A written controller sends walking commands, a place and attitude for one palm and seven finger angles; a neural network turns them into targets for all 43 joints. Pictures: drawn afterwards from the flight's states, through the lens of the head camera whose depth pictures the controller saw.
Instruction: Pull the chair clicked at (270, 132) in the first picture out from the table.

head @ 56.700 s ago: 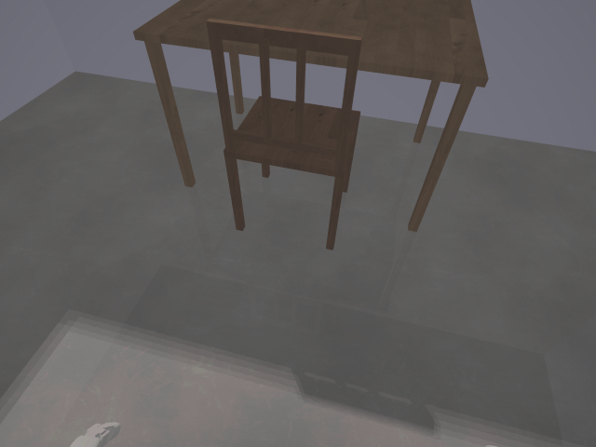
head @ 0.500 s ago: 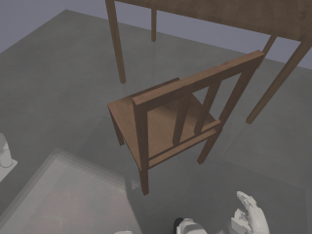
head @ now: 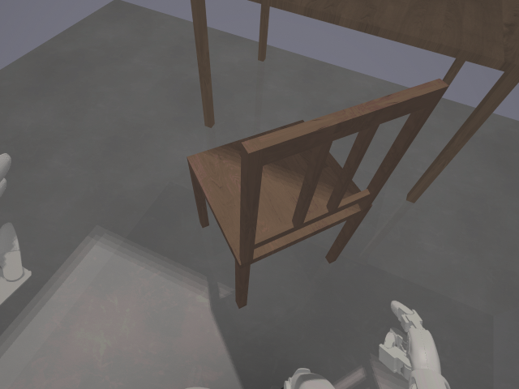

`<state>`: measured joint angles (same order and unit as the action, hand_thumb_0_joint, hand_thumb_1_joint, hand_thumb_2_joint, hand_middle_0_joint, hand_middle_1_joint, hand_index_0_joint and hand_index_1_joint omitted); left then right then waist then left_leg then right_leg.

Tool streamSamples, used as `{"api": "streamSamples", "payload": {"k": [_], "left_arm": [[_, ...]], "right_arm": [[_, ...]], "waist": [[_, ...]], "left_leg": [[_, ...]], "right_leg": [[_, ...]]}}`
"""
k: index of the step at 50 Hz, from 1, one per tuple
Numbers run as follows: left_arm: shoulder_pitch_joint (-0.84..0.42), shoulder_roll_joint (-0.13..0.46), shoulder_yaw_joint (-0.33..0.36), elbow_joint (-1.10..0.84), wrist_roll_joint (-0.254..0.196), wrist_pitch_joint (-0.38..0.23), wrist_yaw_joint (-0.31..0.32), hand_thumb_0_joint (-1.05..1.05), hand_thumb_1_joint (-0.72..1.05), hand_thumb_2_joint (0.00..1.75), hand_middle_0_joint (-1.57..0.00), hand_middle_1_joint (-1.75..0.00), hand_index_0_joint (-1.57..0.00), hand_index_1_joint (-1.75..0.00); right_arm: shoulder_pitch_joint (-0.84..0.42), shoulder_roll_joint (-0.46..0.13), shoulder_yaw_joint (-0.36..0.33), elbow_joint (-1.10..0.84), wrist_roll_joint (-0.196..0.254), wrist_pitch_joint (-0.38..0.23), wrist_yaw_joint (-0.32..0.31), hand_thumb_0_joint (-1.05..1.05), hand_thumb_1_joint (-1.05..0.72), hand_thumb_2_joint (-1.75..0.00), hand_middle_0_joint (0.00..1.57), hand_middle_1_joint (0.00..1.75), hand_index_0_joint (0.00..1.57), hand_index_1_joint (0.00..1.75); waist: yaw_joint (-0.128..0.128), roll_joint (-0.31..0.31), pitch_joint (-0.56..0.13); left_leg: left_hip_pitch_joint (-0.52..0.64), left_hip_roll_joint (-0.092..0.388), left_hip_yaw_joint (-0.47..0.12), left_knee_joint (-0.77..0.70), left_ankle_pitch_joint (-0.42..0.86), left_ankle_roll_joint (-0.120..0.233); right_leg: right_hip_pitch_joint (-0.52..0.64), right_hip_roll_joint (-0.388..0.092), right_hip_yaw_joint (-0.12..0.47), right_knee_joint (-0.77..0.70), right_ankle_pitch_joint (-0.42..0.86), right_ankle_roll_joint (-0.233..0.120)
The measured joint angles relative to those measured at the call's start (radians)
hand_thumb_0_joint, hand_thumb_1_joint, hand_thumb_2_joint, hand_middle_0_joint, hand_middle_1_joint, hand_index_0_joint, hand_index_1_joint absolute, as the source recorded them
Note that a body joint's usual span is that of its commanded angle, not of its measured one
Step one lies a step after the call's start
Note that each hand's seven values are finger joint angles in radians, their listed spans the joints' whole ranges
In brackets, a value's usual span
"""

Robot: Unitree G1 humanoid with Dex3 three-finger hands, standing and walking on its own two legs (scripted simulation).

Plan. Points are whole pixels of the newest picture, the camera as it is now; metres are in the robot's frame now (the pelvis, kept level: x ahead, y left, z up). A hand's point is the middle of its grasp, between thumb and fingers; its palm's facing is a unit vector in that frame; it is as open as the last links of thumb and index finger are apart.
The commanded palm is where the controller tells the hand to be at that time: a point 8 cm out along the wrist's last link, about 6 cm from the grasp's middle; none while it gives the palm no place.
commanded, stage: step back with the hand held close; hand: left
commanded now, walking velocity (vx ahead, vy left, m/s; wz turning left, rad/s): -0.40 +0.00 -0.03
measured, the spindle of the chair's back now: (308, 187) +0.52 -0.06 -0.09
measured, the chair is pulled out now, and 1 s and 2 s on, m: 0.50 0.50 0.50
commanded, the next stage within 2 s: stop stepping back and stand still in 0.22 s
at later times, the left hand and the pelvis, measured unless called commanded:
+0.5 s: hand out of the picture +0.09 +0.24 +0.16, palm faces +0.29 -0.78 -0.55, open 7.4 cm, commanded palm +0.03 +0.29 +0.18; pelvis -0.11 -0.01 +0.00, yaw -1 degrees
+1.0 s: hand out of the picture +0.06 +0.27 +0.17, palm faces +0.44 -0.75 -0.49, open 7.4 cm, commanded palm +0.01 +0.29 +0.18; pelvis -0.14 +0.00 -0.01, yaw -1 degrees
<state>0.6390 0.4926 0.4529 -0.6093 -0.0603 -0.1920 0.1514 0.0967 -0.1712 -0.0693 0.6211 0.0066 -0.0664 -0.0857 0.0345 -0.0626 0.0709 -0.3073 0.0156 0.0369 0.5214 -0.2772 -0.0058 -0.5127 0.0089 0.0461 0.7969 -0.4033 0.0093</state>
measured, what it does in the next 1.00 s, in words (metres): walks backwards: right foot, then left foot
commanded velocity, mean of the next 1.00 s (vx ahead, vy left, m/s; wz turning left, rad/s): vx -0.01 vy -0.01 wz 0.01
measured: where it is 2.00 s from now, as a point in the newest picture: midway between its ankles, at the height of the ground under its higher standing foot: outside the picture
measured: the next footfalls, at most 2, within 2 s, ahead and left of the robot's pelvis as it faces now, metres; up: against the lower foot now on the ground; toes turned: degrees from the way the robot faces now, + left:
right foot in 0.16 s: +0.03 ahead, -0.12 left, +0.00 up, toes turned -3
left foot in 0.44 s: -0.07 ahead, +0.10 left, +0.00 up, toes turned +2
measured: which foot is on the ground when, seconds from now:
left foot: down 0.00-0.18, up 0.20-0.42, down 0.44-1.00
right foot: up 0.00-0.14, down 0.16-0.78, up 0.80-0.92, down 0.94-1.00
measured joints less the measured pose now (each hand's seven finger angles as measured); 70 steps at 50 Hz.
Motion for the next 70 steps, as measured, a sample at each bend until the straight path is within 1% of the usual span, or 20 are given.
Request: {"api": "streamSamples", "payload": {"k": [3, 8, 10, 14, 16, 22, 26, 29, 33, 38, 43, 47, 48, 52, 56, 58, 62, 64, 67, 70], "left_arm": [[-0.036, -0.036, 0.004, 0.017, 0.001, 0.019, 0.010, 0.02, 0.89, 0.90, -0.21, -0.30, -0.21, -0.30], [-0.084, -0.059, -0.017, 0.055, 0.013, 0.039, 0.008, 0.01, 0.89, 0.90, -0.21, -0.30, -0.21, -0.30], [-0.099, -0.070, -0.035, 0.077, 0.019, 0.042, 0.000, 0.01, 0.89, 0.90, -0.21, -0.30, -0.21, -0.30], [-0.102, -0.076, -0.083, 0.092, 0.027, 0.055, -0.016, 0.01, 0.89, 0.90, -0.21, -0.30, -0.21, -0.30], [-0.061, -0.061, -0.086, 0.074, 0.027, 0.051, -0.018, 0.01, 0.89, 0.90, -0.21, -0.30, -0.21, -0.30], [0.060, -0.011, -0.061, -0.006, 0.015, 0.023, 0.003, 0.01, 0.89, 0.90, -0.22, -0.30, -0.21, -0.30], [0.049, -0.006, -0.026, 0.037, 0.017, 0.024, 0.019, 0.01, 0.89, 0.90, -0.22, -0.30, -0.22, -0.30], [0.021, -0.019, -0.002, 0.098, 0.018, 0.025, 0.025, 0.01, 0.89, 0.90, -0.22, -0.30, -0.21, -0.30], [-0.050, -0.075, -0.019, 0.187, 0.022, 0.019, 0.017, 0.01, 0.89, 0.90, -0.21, -0.30, -0.21, -0.30], [-0.113, -0.147, -0.105, 0.206, 0.033, 0.050, 0.004, 0.01, 0.89, 0.90, -0.21, -0.30, -0.21, -0.30], [-0.082, -0.108, -0.103, 0.155, 0.047, 0.053, 0.004, 0.02, 0.89, 0.90, -0.21, -0.30, -0.21, -0.30], [-0.074, -0.038, -0.047, 0.151, 0.037, 0.033, 0.014, 0.02, 0.89, 0.90, -0.21, -0.30, -0.21, -0.30], [-0.080, -0.035, -0.035, 0.159, 0.034, 0.026, 0.013, 0.01, 0.89, 0.90, -0.21, -0.30, -0.21, -0.30], [-0.134, -0.081, -0.062, 0.200, 0.024, 0.031, -0.003, 0.01, 0.89, 0.90, -0.21, -0.30, -0.21, -0.30], [-0.093, -0.115, -0.079, 0.168, 0.015, 0.041, -0.010, 0.01, 0.89, 0.90, -0.21, -0.30, -0.21, -0.30], [-0.143, -0.134, -0.136, 0.309, 0.058, 0.034, -0.048, 0.01, 0.89, 0.90, -0.21, -0.30, -0.20, -0.30], [-0.314, -0.198, -0.282, 0.787, 0.084, 0.183, -0.115, 0.00, 0.90, 0.90, -0.20, -0.30, -0.20, -0.30], [-0.364, -0.227, -0.338, 0.988, 0.084, 0.222, -0.130, 0.01, 0.91, 0.90, -0.20, -0.30, -0.19, -0.30], [-0.373, -0.256, -0.416, 1.194, 0.079, 0.230, -0.145, 0.01, 0.91, 0.90, -0.20, -0.30, -0.19, -0.29], [-0.368, -0.319, -0.473, 1.377, 0.073, 0.236, -0.151, 0.01, 0.92, 0.90, -0.20, -0.30, -0.20, -0.29]], "right_arm": [[0.027, 0.019, 0.015, 0.020, -0.007, -0.041, 0.017, 0.01, -0.91, -0.89, 0.20, 0.30, 0.20, 0.30], [0.055, 0.039, 0.053, 0.011, -0.012, -0.045, 0.043, 0.01, -0.90, -0.89, 0.20, 0.30, 0.20, 0.30], [0.044, 0.031, 0.064, 0.009, -0.011, -0.030, 0.049, 0.01, -0.90, -0.89, 0.20, 0.30, 0.20, 0.30], [0.027, 0.010, 0.049, 0.020, -0.008, 0.008, 0.052, 0.01, -0.90, -0.89, 0.20, 0.30, 0.20, 0.30], [0.036, 0.001, 0.046, 0.014, -0.001, 0.028, 0.045, 0.02, -0.90, -0.89, 0.20, 0.30, 0.20, 0.30], [0.114, -0.069, 0.022, -0.031, 0.009, 0.034, 0.009, 0.02, -0.91, -0.89, 0.20, 0.30, 0.20, 0.30], [0.160, -0.057, 0.010, 0.012, 0.010, 0.006, -0.005, 0.02, -0.91, -0.89, 0.20, 0.30, 0.20, 0.30], [0.207, -0.047, 0.020, 0.026, 0.017, -0.021, 0.001, 0.02, -0.91, -0.90, 0.19, 0.30, 0.20, 0.30], [0.201, -0.052, 0.039, 0.056, 0.011, -0.032, 0.016, 0.02, -0.91, -0.90, 0.20, 0.30, 0.20, 0.30], [0.169, -0.043, 0.060, 0.076, -0.001, -0.030, 0.016, 0.02, -0.91, -0.89, 0.20, 0.30, 0.20, 0.30], [0.165, -0.003, 0.076, 0.032, -0.001, -0.059, 0.019, 0.02, -0.91, -0.89, 0.20, 0.30, 0.20, 0.30], [0.173, 0.020, 0.098, 0.022, 0.005, -0.056, 0.029, 0.02, -0.90, -0.89, 0.20, 0.30, 0.20, 0.30], [0.165, 0.017, 0.099, 0.021, 0.004, -0.050, 0.031, 0.01, -0.90, -0.89, 0.20, 0.30, 0.20, 0.30], [0.144, -0.020, 0.077, 0.050, 0.007, -0.030, 0.040, 0.01, -0.90, -0.89, 0.20, 0.30, 0.20, 0.30], [0.146, -0.041, 0.067, 0.047, 0.007, -0.024, 0.031, 0.02, -0.90, -0.89, 0.20, 0.30, 0.20, 0.30], [0.150, -0.066, 0.044, 0.076, -0.010, -0.041, 0.064, 0.01, -0.90, -0.89, 0.20, 0.30, 0.20, 0.30], [0.138, -0.099, 0.035, 0.135, -0.043, 0.018, 0.091, 0.01, -0.91, -0.89, 0.20, 0.30, 0.20, 0.30], [0.132, -0.084, 0.047, 0.160, -0.050, 0.032, 0.094, 0.01, -0.91, -0.89, 0.20, 0.30, 0.20, 0.30], [0.136, -0.045, 0.064, 0.187, -0.040, 0.051, 0.101, 0.01, -0.91, -0.89, 0.20, 0.30, 0.20, 0.30], [0.138, -0.030, 0.056, 0.232, -0.029, 0.076, 0.101, 0.01, -0.91, -0.89, 0.20, 0.30, 0.20, 0.30]], "waist": [[0.017, 0.028, -0.003], [0.018, 0.051, -0.017], [0.020, 0.071, -0.020], [-0.015, 0.062, -0.010], [-0.037, 0.040, -0.017], [-0.084, 0.053, -0.061], [-0.066, 0.026, -0.066], [-0.063, 0.045, -0.094], [-0.039, 0.079, -0.097], [-0.028, 0.065, -0.091], [-0.048, 0.059, -0.095], [-0.042, 0.059, -0.115], [-0.034, 0.066, -0.110], [-0.027, 0.106, -0.077], [-0.032, 0.069, -0.052], [-0.039, 0.079, -0.076], [-0.074, 0.111, -0.099], [-0.078, 0.085, -0.080], [-0.073, 0.010, -0.051], [-0.083, 0.014, -0.026]], "left_leg": [[0.030, 0.020, 0.005, -0.040, 0.034, -0.002], [0.015, 0.029, 0.028, -0.025, 0.053, -0.018], [-0.037, 0.045, 0.028, 0.045, -0.003, -0.021], [-0.155, -0.010, -0.013, 0.341, -0.127, -0.014], [-0.151, -0.021, 0.000, 0.381, -0.134, -0.017], [0.045, 0.009, -0.020, 0.007, -0.091, 0.030], [0.071, -0.013, -0.017, -0.012, -0.016, 0.019], [0.087, -0.015, -0.036, -0.020, -0.004, 0.011], [0.055, -0.011, -0.041, 0.081, -0.068, 0.023], [0.062, -0.016, -0.022, 0.075, -0.076, 0.041], [0.096, -0.015, -0.009, 0.012, 0.002, 0.036], [0.077, -0.010, -0.010, 0.032, -0.012, 0.020], [0.055, -0.004, -0.009, 0.072, -0.038, 0.019], [-0.015, 0.004, -0.023, 0.210, -0.102, 0.028], [0.042, -0.007, 0.003, 0.060, -0.005, 0.041], [0.008, -0.023, -0.004, 0.073, -0.001, 0.053], [-0.028, -0.053, -0.038, 0.053, 0.011, 0.071], [-0.018, -0.060, -0.033, 0.038, 0.021, 0.067], [-0.009, -0.070, -0.001, 0.061, 0.000, 0.050], [0.000, -0.049, -0.005, 0.076, -0.017, 0.040]], "right_leg": [[0.044, 0.011, -0.039, 0.000, 0.004, 0.000], [0.175, -0.013, -0.062, -0.225, 0.176, -0.002], [0.169, 0.006, -0.058, -0.262, 0.171, -0.030], [0.142, 0.001, -0.052, -0.326, 0.259, -0.047], [0.136, -0.006, -0.048, -0.356, 0.292, -0.047], [0.076, 0.009, -0.096, -0.323, 0.296, -0.036], [0.045, 0.014, -0.049, -0.102, 0.046, -0.007], [0.134, 0.011, -0.059, -0.168, 0.064, 0.002], [0.193, 0.018, -0.056, -0.280, 0.243, -0.027], [0.182, 0.004, -0.053, -0.238, 0.145, -0.035], [0.128, 0.017, -0.040, 0.010, 0.005, -0.013], [0.242, 0.008, -0.065, -0.229, 0.034, -0.026], [0.241, 0.015, -0.064, -0.259, 0.120, -0.037], [0.249, 0.035, -0.091, -0.275, 0.181, -0.045], [0.251, 0.015, -0.082, -0.251, 0.153, -0.028], [0.181, 0.002, -0.072, -0.106, 0.069, -0.022], [0.070, 0.000, 0.004, 0.165, -0.078, -0.009], [0.090, -0.014, 0.012, 0.093, -0.062, -0.003], [0.184, -0.035, 0.035, -0.157, 0.137, -0.007], [0.218, -0.016, 0.033, -0.192, 0.084, 0.015]]}}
